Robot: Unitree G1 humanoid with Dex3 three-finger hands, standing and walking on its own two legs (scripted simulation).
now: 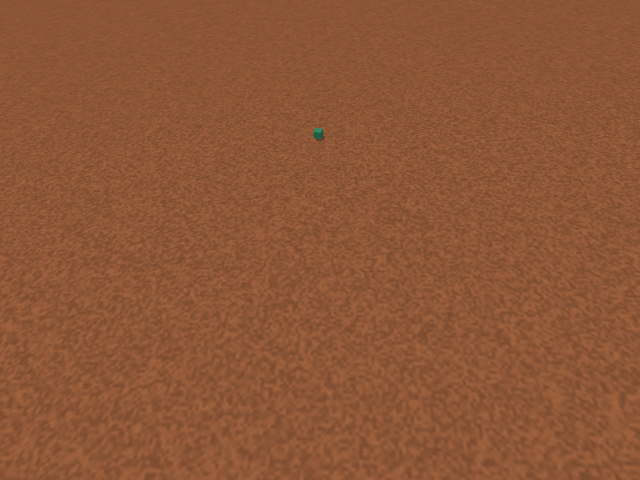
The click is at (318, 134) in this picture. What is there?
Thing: cube
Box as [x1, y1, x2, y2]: [313, 128, 322, 138]
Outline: 316,128 313,132 314,137 320,138 322,136 322,129
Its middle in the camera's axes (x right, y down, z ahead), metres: -0.03 -0.60 +2.21
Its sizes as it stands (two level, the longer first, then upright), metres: 0.042 0.042 0.042
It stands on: the floor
